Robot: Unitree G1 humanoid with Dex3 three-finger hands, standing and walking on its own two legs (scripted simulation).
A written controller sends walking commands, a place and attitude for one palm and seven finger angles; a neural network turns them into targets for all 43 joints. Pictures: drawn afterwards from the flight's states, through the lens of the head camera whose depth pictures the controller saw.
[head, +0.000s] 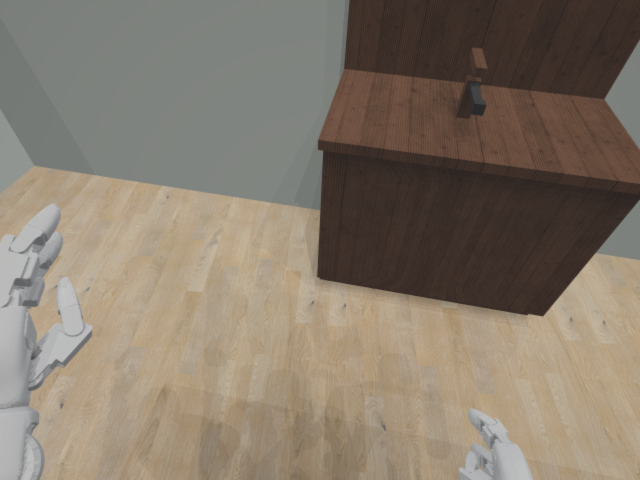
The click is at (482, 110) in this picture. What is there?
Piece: tap's lever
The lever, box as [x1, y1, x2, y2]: [470, 99, 485, 115]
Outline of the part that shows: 474,99 470,109 471,113 482,115 485,107 485,101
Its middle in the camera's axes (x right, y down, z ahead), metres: +0.38 -0.32 +0.95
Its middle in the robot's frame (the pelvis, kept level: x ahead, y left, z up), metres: +0.95 -0.33 +0.03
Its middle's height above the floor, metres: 0.81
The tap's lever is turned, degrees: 0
